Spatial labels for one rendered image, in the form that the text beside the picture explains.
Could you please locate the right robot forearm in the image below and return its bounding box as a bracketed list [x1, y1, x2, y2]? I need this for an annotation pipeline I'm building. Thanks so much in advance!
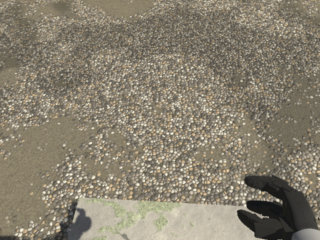
[291, 228, 320, 240]

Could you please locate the robot right hand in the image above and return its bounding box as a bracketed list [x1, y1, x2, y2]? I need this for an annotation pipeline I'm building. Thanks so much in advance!
[237, 175, 320, 240]

